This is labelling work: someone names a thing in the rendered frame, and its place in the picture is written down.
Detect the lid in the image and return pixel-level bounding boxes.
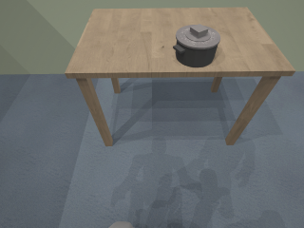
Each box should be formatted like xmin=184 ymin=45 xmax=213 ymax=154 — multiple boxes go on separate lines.
xmin=176 ymin=25 xmax=220 ymax=49

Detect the pot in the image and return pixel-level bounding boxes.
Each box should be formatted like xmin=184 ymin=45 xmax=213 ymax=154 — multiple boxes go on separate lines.
xmin=173 ymin=41 xmax=218 ymax=67

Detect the knob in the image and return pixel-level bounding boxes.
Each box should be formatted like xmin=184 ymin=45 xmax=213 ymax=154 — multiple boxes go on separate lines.
xmin=189 ymin=24 xmax=208 ymax=37

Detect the table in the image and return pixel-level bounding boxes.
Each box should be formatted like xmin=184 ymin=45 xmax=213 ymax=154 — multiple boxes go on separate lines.
xmin=65 ymin=7 xmax=296 ymax=146

